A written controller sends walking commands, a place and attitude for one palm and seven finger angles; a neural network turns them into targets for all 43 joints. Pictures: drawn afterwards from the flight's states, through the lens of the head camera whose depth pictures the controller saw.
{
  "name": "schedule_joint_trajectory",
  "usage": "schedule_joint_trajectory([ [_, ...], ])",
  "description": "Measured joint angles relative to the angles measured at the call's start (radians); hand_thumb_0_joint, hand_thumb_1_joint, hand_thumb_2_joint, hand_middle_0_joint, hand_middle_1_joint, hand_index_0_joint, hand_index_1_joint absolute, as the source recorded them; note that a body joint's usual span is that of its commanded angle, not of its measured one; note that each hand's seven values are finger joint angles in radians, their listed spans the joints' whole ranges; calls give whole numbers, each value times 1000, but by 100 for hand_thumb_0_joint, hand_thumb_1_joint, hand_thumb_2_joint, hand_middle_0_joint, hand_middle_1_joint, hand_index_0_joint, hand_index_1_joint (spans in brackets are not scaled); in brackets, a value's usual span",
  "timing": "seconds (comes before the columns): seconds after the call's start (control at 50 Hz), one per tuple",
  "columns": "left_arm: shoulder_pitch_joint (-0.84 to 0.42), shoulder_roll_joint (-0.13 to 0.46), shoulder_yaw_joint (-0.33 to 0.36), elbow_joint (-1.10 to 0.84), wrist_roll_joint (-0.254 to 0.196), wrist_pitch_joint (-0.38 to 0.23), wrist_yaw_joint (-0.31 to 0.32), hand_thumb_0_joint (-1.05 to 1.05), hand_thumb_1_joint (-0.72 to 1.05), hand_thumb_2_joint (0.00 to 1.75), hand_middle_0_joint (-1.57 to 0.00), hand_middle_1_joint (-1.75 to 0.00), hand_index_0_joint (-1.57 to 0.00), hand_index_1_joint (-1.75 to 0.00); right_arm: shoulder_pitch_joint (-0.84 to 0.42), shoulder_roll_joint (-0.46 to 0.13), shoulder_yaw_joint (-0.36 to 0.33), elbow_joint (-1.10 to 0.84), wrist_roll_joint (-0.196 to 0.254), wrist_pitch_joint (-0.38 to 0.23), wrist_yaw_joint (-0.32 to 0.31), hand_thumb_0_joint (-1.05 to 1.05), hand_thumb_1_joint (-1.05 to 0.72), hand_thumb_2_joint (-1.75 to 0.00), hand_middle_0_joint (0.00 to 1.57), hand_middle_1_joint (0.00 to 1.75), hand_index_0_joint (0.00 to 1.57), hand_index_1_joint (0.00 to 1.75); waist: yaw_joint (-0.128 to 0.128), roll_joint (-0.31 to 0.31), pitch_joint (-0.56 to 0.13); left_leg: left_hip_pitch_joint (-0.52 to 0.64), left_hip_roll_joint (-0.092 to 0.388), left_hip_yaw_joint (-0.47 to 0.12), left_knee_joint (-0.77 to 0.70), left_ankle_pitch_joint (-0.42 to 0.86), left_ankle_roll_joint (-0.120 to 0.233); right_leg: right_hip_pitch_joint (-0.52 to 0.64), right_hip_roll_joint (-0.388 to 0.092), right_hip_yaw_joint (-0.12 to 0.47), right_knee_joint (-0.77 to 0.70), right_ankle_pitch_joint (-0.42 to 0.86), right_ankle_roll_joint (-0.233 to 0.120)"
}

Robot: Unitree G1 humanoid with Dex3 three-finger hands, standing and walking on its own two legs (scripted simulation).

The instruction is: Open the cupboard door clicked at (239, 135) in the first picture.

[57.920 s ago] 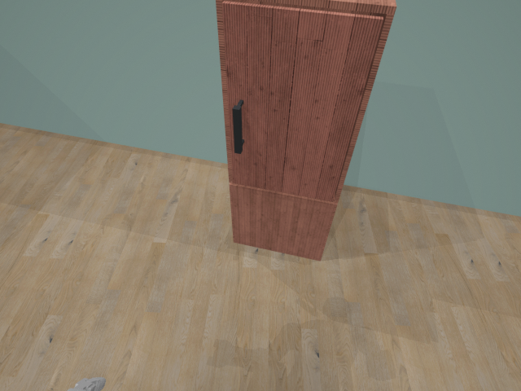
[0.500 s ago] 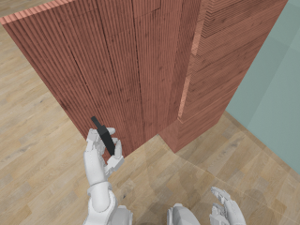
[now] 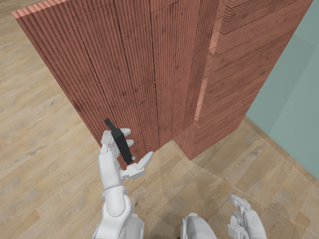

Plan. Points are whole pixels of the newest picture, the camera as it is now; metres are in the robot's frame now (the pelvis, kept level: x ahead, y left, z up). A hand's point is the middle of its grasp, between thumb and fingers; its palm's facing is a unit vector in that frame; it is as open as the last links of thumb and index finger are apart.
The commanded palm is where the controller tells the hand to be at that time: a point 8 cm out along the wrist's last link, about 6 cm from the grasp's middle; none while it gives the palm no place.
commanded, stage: open thumb and fingers to let go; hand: left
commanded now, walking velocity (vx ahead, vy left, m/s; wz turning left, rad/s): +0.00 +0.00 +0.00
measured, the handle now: (119, 143) +0.35 +0.12 +0.03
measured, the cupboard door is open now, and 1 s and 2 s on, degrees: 95 98 97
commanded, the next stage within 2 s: slide the hand sideways off the handle in 0.44 s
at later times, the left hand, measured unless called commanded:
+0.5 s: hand (130, 158) +0.31 +0.08 +0.03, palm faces +0.23 -0.97 +0.00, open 14.9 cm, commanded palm +0.27 +0.13 +0.02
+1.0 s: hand (126, 180) +0.25 +0.09 +0.02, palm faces -0.16 -0.99 +0.00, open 16.3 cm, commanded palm +0.23 +0.15 +0.02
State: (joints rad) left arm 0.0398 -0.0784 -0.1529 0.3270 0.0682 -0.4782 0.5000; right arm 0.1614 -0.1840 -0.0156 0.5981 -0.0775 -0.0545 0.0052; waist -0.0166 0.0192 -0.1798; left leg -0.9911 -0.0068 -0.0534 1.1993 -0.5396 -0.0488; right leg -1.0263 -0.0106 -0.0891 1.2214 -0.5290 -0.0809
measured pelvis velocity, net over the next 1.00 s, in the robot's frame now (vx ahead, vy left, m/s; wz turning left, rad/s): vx -0.01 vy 0.05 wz -0.03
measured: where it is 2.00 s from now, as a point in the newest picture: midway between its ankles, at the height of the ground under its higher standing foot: outside the picture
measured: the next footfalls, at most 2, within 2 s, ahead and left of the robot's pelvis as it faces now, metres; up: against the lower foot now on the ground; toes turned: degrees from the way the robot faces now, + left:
none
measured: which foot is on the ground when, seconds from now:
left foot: down 0.00-1.00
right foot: down 0.00-1.00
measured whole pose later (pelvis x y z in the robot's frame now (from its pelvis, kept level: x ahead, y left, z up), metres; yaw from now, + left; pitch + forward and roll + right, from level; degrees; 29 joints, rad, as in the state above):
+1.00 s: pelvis -0.01 +0.05 -0.02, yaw -2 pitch +19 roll -1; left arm 0.19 0.04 -0.26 0.11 0.05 -0.45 0.11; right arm 0.20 -0.20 0.00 0.43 -0.03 -0.01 0.03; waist -0.01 0.00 -0.18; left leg -1.06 -0.02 -0.01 1.31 -0.59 0.02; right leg -1.08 -0.03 -0.05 1.29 -0.54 -0.01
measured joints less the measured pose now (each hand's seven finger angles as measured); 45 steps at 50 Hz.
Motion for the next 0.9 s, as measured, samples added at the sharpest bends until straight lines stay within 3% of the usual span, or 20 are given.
schedule_joint_trajectory([
  [0.12, -8, -10, -20, 16, 30, -12, 17, 1, -22, 42, -32, -122, -35, -122, 8, 0, 0, -6, -5, 1, 8, 2, -91, -90, 21, 30, 20, 30, 1, -5, -3, -6, 0, 6, 17, -10, 10, 1, 1, 6, 0, 2, 15],
  [0.22, -21, -18, -35, 20, 52, -10, 39, 0, -38, 35, -30, -112, -32, -112, 11, 2, 1, -9, -11, 4, 12, 2, -91, -90, 21, 30, 20, 30, 1, -8, -1, -16, 0, 12, 34, -17, 24, -4, 0, 12, 2, 4, 28],
  [0.42, -20, -29, -78, 8, 83, 28, 61, -1, -48, 31, -26, -73, -27, -74, 18, 18, 12, -16, -16, 11, 19, 2, -91, -90, 21, 30, 21, 30, 2, -5, -7, -21, -3, 25, 42, -23, 47, -3, -1, 26, -8, 12, 51],
  [0.56, -30, -27, -95, 7, 91, 41, 68, -1, -49, 30, -35, -61, -36, -62, 4, 22, 20, -11, -15, 12, 21, 2, -91, -90, 21, 30, 21, 30, 9, -4, -4, -27, -6, 27, 51, -24, 55, -5, -5, 27, -7, 14, 59],
  [0.6, -16, -3, -97, -15, 99, 36, 6, -1, -49, 30, -35, -58, -33, -59, 5, 18, 23, -23, -10, 17, 26, 2, -91, -90, 21, 30, 21, 30, 5, -4, -2, -35, -12, 25, 56, -23, 58, -11, -11, 26, 0, 12, 61],
  [0.66, 7, 94, -104, -52, 87, 9, -199, -1, -49, 30, -30, -50, -25, -50, 20, 6, 18, -50, 6, 28, 23, 1, -91, -90, 21, 30, 21, 30, 9, -1, -2, -45, -19, 24, 73, -27, 62, -20, -17, 24, 18, 5, 63],
  [0.7, 18, 156, -118, -83, 41, 6, -335, -1, -49, 30, -26, -45, -21, -45, 26, -7, 16, -65, 25, 35, 18, 2, -91, -90, 21, 30, 21, 30, 10, 6, 6, -43, -20, 23, 83, -32, 64, -16, -18, 23, 26, 0, 65],
  [0.74, 33, 177, -127, -112, -31, 21, -430, -1, -49, 30, -23, -41, -18, -41, 31, -20, 15, -82, 47, 37, 11, 2, -91, -90, 21, 30, 21, 30, 9, 17, 17, -33, -19, 24, 87, -36, 67, -4, -17, 24, 25, 0, 68],
  [0.78, 60, 157, -126, -139, -96, 48, -470, -1, -50, 30, -21, -37, -17, -38, 36, -29, 15, -100, 63, 39, 5, 2, -91, -90, 21, 30, 21, 30, 8, 24, 25, -20, -17, 29, 81, -35, 70, 8, -16, 29, 17, 4, 73],
  [0.82, 91, 120, -117, -164, -126, 71, -464, -1, -50, 30, -19, -35, -16, -35, 44, -34, 16, -119, 68, 40, 2, 2, -91, -90, 21, 30, 21, 30, 8, 22, 23, -12, -18, 37, 71, -32, 73, 12, -16, 37, 10, 8, 75],
  [0.9, 137, 87, -117, -199, -77, 58, -411, -1, -50, 30, -16, -32, -16, -33, 54, -29, 17, -147, 58, 36, 11, 2, -91, -90, 21, 30, 20, 30, 5, 1, 7, -24, -21, 49, 71, -31, 74, -8, -19, 49, 22, 5, 77],
])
